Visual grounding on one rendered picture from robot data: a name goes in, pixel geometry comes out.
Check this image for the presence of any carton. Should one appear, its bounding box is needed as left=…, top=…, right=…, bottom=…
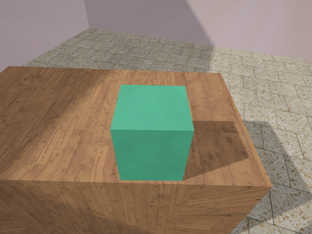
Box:
left=110, top=85, right=194, bottom=181

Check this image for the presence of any pedestal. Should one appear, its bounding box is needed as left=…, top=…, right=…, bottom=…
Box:
left=0, top=66, right=273, bottom=234

